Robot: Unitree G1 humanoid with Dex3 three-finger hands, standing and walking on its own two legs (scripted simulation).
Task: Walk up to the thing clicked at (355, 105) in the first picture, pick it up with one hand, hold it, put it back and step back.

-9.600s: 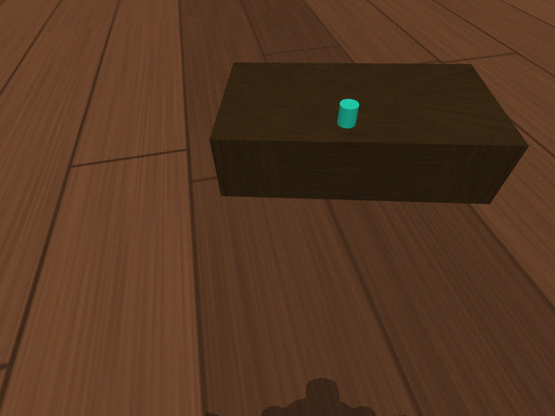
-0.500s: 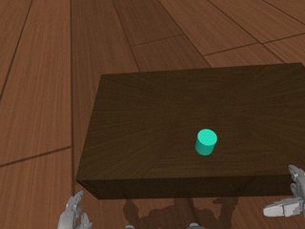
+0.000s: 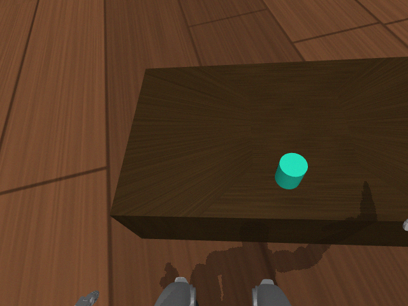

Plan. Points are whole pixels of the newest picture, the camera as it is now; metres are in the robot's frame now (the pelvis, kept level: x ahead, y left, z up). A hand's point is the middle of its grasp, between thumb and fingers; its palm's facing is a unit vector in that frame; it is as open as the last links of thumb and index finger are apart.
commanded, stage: go down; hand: right
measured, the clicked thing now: (290, 171) +0.53 -0.21 -0.29
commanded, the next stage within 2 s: approach in 0.74 s
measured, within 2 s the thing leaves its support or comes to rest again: neither
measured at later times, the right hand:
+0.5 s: hand out of the picture +0.39 -0.38 +0.00, palm faces +0.19 +0.98 -0.10, open 17.4 cm
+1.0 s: hand out of the picture +0.42 -0.39 +0.01, palm faces +0.20 +0.98 -0.06, open 17.6 cm
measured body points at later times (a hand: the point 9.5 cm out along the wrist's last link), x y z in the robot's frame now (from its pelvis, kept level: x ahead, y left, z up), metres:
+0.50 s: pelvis +0.00 -0.01 -0.01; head +0.14 -0.05 +0.41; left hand +0.06 +0.28 -0.11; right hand +0.38 -0.43 +0.01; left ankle +0.02 +0.15 -0.67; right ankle +0.02 -0.12 -0.67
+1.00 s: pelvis +0.00 -0.02 -0.02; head +0.15 -0.07 +0.40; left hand +0.06 +0.26 -0.11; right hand +0.40 -0.44 +0.01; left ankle +0.02 +0.15 -0.67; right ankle +0.02 -0.12 -0.67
